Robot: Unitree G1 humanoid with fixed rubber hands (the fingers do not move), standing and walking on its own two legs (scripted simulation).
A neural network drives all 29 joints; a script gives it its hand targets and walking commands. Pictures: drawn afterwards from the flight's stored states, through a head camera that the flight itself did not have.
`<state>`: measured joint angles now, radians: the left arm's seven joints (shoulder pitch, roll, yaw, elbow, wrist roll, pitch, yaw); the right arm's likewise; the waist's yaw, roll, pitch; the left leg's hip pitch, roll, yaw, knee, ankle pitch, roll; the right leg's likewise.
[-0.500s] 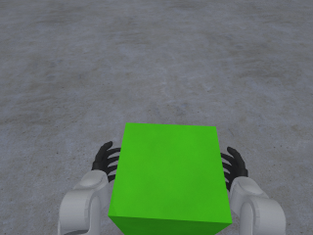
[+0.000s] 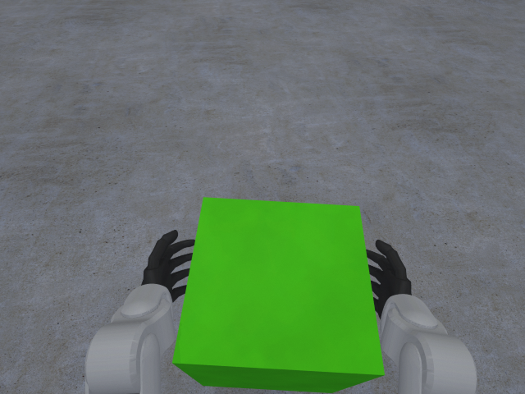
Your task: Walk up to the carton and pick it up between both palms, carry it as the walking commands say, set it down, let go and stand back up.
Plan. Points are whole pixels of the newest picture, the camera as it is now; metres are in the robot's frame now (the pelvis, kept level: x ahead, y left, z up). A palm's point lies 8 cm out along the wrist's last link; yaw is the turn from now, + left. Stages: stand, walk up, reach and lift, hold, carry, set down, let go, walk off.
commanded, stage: carry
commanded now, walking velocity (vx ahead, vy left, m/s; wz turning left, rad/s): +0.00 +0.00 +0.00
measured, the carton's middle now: (273, 304) +0.25 +0.01 +0.02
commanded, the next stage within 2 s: none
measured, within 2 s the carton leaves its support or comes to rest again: neither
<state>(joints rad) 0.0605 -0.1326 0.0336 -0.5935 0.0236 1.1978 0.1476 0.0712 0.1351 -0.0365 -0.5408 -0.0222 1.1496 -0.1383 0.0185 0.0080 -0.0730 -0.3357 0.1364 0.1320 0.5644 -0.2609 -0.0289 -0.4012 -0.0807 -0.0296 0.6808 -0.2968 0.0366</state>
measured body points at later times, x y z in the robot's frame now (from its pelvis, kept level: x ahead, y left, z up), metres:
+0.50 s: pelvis -0.04 -0.04 +0.00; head -0.07 -0.05 +0.44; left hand +0.19 +0.11 +0.08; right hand +0.20 -0.19 +0.08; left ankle +0.02 +0.13 -0.73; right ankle +0.01 -0.17 -0.73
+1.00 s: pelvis -0.06 -0.02 -0.01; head -0.07 -0.03 +0.44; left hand +0.18 +0.14 +0.07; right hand +0.20 -0.16 +0.07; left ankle +0.02 +0.13 -0.73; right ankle +0.01 -0.17 -0.73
